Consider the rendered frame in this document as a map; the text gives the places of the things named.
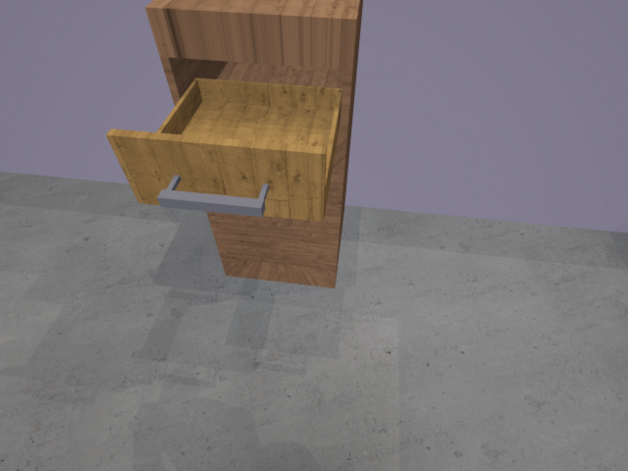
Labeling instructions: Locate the handle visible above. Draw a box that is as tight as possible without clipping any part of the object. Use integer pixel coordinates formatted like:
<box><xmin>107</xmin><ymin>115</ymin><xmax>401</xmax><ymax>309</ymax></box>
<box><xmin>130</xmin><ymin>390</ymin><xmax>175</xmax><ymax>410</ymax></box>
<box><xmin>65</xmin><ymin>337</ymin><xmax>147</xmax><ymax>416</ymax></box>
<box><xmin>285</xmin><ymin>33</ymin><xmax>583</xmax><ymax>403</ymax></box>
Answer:
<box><xmin>157</xmin><ymin>175</ymin><xmax>269</xmax><ymax>217</ymax></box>

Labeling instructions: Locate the cabinet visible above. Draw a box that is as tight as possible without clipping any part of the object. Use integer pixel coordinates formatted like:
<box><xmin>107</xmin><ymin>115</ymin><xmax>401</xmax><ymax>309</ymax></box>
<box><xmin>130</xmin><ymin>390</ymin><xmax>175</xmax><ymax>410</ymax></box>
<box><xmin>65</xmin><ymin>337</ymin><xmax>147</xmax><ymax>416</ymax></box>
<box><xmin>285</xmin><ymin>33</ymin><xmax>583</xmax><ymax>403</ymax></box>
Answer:
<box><xmin>145</xmin><ymin>0</ymin><xmax>363</xmax><ymax>288</ymax></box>

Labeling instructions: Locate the drawer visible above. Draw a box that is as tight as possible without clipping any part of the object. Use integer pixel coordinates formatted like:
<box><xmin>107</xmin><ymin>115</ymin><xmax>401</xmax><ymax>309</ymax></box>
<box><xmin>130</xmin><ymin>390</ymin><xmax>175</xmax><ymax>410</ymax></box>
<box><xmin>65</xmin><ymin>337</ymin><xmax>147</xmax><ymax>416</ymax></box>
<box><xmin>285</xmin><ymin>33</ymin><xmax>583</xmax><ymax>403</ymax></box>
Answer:
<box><xmin>106</xmin><ymin>78</ymin><xmax>342</xmax><ymax>222</ymax></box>

